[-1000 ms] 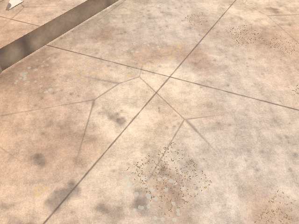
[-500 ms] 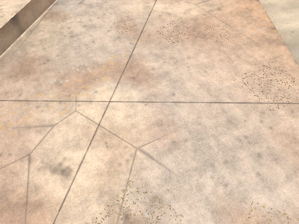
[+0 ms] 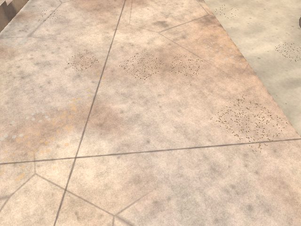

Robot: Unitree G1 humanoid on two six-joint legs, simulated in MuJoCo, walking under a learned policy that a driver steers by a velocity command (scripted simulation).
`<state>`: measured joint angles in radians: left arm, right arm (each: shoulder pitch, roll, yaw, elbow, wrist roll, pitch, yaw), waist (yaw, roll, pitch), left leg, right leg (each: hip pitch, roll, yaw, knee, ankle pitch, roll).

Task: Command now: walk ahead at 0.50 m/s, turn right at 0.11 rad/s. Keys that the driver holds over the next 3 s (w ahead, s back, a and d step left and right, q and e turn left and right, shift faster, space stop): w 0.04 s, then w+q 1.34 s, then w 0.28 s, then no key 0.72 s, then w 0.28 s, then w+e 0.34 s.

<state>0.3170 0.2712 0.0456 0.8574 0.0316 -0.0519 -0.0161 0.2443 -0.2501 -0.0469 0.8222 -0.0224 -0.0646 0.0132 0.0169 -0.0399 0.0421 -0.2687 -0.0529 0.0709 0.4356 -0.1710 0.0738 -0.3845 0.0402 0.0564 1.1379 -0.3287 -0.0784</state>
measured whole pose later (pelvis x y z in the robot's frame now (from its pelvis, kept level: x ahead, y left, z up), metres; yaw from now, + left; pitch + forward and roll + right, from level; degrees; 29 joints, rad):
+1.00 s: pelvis +0.48 +0.09 -0.01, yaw +30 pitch +1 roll +0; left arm 0.31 0.25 0.04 0.84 0.02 -0.06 0.00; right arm 0.15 -0.28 -0.06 0.76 -0.02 -0.01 0.02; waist 0.03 -0.01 0.07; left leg -0.38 -0.09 0.07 0.58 -0.21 0.12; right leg -0.32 -0.08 -0.06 1.21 -0.40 0.01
